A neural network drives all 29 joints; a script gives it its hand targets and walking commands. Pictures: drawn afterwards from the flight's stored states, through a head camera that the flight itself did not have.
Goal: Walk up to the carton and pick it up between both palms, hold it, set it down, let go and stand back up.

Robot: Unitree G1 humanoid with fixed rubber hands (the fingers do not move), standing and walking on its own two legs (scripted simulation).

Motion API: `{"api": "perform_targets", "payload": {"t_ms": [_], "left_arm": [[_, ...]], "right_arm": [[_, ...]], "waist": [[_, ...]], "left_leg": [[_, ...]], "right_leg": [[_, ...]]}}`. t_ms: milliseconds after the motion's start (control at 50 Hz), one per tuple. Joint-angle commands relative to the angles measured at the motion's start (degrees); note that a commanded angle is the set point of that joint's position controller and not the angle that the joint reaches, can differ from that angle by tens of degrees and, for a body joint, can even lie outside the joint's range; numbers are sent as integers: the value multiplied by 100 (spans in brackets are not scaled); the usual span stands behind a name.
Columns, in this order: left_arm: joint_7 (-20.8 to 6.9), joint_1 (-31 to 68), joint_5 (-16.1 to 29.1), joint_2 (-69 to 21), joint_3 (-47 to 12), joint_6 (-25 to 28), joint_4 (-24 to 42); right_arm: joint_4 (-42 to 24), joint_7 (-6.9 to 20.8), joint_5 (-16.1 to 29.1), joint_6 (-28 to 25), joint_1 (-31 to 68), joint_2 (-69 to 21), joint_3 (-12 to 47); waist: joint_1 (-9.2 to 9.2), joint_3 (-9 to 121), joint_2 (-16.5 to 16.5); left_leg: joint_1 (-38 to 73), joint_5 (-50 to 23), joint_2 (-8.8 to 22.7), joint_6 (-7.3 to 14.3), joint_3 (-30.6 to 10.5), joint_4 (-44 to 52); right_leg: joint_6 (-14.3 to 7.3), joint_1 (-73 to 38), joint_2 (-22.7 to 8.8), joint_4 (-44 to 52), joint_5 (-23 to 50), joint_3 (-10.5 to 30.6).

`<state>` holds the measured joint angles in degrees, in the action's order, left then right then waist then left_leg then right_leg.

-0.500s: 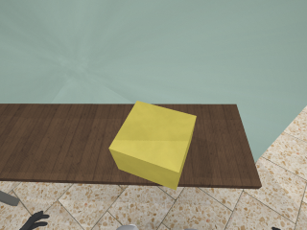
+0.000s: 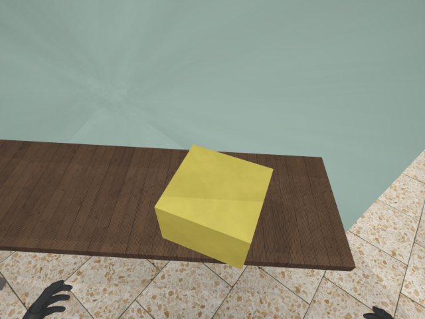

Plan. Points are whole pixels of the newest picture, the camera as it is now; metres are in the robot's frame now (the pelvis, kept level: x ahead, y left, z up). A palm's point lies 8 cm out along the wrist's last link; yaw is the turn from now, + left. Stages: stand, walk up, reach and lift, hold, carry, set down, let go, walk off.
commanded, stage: walk up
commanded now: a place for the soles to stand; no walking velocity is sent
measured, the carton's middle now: (216, 204) +0.40 -0.01 -0.08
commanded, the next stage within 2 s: reach and lift in 1.50 s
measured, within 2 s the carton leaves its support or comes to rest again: neither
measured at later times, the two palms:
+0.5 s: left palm out of the picture +0.15 +0.31 -0.05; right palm out of the picture +0.12 -0.34 -0.08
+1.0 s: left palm (39, 308) +0.17 +0.32 -0.06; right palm out of the picture +0.13 -0.33 -0.08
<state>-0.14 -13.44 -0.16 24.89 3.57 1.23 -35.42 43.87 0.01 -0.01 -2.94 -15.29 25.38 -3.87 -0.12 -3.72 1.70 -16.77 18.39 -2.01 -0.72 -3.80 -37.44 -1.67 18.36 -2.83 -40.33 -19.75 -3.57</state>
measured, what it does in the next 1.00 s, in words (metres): steps on the spot: left foot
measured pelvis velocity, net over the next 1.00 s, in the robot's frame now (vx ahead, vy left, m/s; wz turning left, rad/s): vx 0.05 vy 0.00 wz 0.00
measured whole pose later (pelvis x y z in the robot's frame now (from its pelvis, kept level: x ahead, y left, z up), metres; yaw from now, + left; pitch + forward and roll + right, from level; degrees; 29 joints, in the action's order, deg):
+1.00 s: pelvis +0.05 +0.00 +0.00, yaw +0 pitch -2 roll +1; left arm -1.1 -15.6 -0.2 25.1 3.6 1.5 -35.5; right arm 43.9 -0.5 0.0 -3.3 -15.3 24.6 -3.8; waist -0.1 -4.3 0.3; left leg -18.1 16.2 -0.3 0.2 -3.8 -37.6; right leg -0.9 15.9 -2.0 -39.7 -21.9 -2.8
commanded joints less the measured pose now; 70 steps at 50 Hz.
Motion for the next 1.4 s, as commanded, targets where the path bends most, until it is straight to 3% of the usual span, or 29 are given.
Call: {"api": "perform_targets", "payload": {"t_ms": [0, 60, 120, 160, 180, 200, 300, 320, 340, 360, 380, 500, 560, 580, 600, 620, 640, 680, 780, 820, 840, 860, 900, 940, 980, 1000, 1120, 1220, 1380], "left_arm": [[-73, 39, -159, 1233, 269, 139, -173], [-110, -232, -184, 1431, 352, 119, -251], [-130, 139, -144, 1238, 270, 86, -122], [-148, 293, -75, 887, 222, 68, 63], [-110, 292, -77, 950, 222, 30, 63], [-78, 339, -73, 1076, 244, 30, 73], [-56, -348, -85, 799, 224, 179, -31], [-18, -557, -133, 1015, 292, 245, -108], [28, -831, -214, 1420, 401, 295, -156], [28, -738, -193, 1575, 413, 315, -155], [-27, -635, -141, 1596, 426, 293, -137], [-88, -165, -163, 1317, 324, 160, 34], [-128, 129, -50, 1144, 304, 42, 89], [-117, 104, -11, 954, 234, 17, 72], [-115, 154, 10, 728, 181, -8, 138], [-96, 52, 44, 564, 115, -72, 150], [-51, 30, 35, 924, 200, -154, 15], [-89, -78, 29, 1037, 251, -142, -32], [-80, -592, -102, 949, 306, 26, -279], [-20, -340, -240, 1531, 398, 144, -206], [-34, -219, -219, 1593, 394, 184, -158], [-48, -35, -202, 1454, 355, 198, -167], [-68, 256, -134, 1298, 255, 178, -124], [-74, 171, -70, 1042, 207, 132, -78], [-57, 22, -22, 963, 214, 70, -68], [-41, -70, -33, 975, 223, 32, -115], [-33, 54, -102, 1288, 255, 119, -210], [-4, 126, -77, 1100, 231, 52, -154], [-46, 349, -124, 1156, 242, 60, -184]], "right_arm": [[-265, -21, -123, -145, 167, 1119, -66], [-299, 12, -163, -105, 126, 944, -73], [-201, 23, -201, -210, -303, 950, -130], [-229, -37, -256, -303, -487, 1454, -245], [-230, -58, -232, -286, -548, 1677, -310], [-245, -90, -209, -277, -596, 1671, -325], [-470, -115, -121, -164, 9, 1247, -200], [-528, -110, -63, -138, 210, 1037, -140], [-716, -87, 13, -139, 451, 700, -24], [-651, -83, -10, -64, 306, 648, -21], [-565, -121, -64, -22, 226, 997, -110], [-318, 23, -40, -159, -151, 731, -116], [-88, -70, -92, -235, -653, 773, -147], [-100, -102, -143, -249, -650, 861, -191], [-84, -142, -205, -267, -664, 1150, -235], [-257, -175, -227, -301, -402, 1489, -268], [-209, -190, -167, -279, -309, 1767, -309], [-323, -188, -210, -233, -28, 1532, -254], [-439, -92, -181, -62, 609, 1046, -125], [-424, -51, -81, -15, 554, 655, -17], [-362, -72, -88, 8, 401, 813, -84], [-317, -72, -90, -7, 273, 974, -132], [-193, -40, -70, -99, 46, 845, -116], [-132, -73, -121, -215, -227, 943, -165], [-238, -126, -123, -276, -42, 1305, -182], [-250, -134, -91, -265, 5, 1374, -159], [-275, -95, -66, -92, 307, 842, -29], [-277, -125, -96, -169, 121, 1184, -105], [-268, -92, -117, -121, 240, 981, -68]], "waist": [[162, 601, 101], [208, 38, 551], [-122, 52, 291], [-132, 394, -990], [-193, 289, -1100], [-166, 43, -790], [221, 622, -847], [377, 763, -508], [532, 973, 528], [376, 447, 835], [316, 188, 142], [187, -16, 1008], [-102, 332, 733], [-156, 419, 560], [-159, 422, -165], [-4, 231, -885], [-33, 73, -850], [35, -196, -843], [346, 173, -895], [200, 47, 336], [169, -102, 264], [95, -188, 39], [-125, -176, 335], [-117, 504, 386], [53, 875, -61], [113, 864, -207], [82, 364, 177], [73, 817, -247], [-29, 528, -65]], "left_leg": [[-452, 15, 428, 605, -562, 241], [-1156, 1078, 33, 416, 349, -280], [-82, 709, 152, 533, 76, 800], [838, -14, 1310, 1043, -2438, 1442], [936, -286, 1791, 1513, -3223, 1571], [925, -921, 1922, 1720, -3246, 1462], [548, -3387, 1255, 1144, -1337, 240], [-40, -2951, 916, 813, -890, -385], [-1062, -1671, 298, 372, -156, -1564], [-2028, 1292, -168, 159, 273, -1857], [-1821, 1844, 33, 202, -81, -2081], [-546, 506, 182, 115, 652, -579], [593, -738, -57, 184, 836, 761], [916, -721, 38, 310, 437, 963], [999, -776, 660, 518, -764, 1149], [590, -573, 1740, 983, -2721, 1710], [40, 320, 2098, 1531, -3166, 1925], [-133, 231, 1792, 1542, -2624, 1689], [-997, 147, 940, 737, -1116, 766], [-1509, 698, 45, 229, -97, -549], [-1361, 1154, 58, 174, 120, -949], [-1054, 1388, 225, 207, 78, -996], [-300, 668, 286, 275, 421, 111], [625, -1075, 325, 330, 97, 578], [469, -2044, 1222, 865, -1443, 622], [223, -1933, 1325, 1051, -1604, 548], [-217, -607, 282, 239, 143, -103], [69, -2078, 890, 706, -748, 181], [145, -1179, 515, 448, -215, 170]], "right_leg": [[-443, -761, -517, 1239, -368, 949], [-960, -805, -1368, 2058, -1666, 1913], [-714, -58, -1014, 1351, -782, 1197], [-91, 939, 36, -528, -157, 218], [-5, 1376, 230, -793, -1213, 449], [-41, 1519, 169, -983, -1513, 689], [-206, -272, 199, 1048, 37, 303], [-372, -1091, -64, 1443, 764, 614], [-631, -1925, -943, 1820, 1197, 1725], [-1198, -2033, -1835, 2074, 1543, 2764], [-1504, -1406, -2126, 2019, 1301, 2760], [-1041, -531, -1133, 1605, 2501, 927], [-693, -200, -724, 537, 1843, 405], [-503, 1, -606, 234, 1390, 338], [-266, 495, -294, -341, 594, 193], [8, 966, 155, -776, -951, 245], [-34, 829, 150, -1184, -1791, 728], [-130, 772, 17, -939, -1480, 871], [-231, -971, 133, 1235, -84, 512], [-704, -809, -1199, 2374, -1617, 2346], [-1005, -552, -1686, 2553, -1595, 2684], [-1181, -299, -1766, 2359, -910, 2495], [-848, -91, -1131, 1745, 456, 1376], [-426, -231, -648, 757, 1990, 685], [-50, -370, -97, -46, 1252, 426], [-54, -494, -14, 28, 510, 559], [-751, -494, -963, 1275, 1212, 1298], [-201, -678, -269, 410, 1180, 518], [-409, -287, -521, 1035, 624, 782]]}}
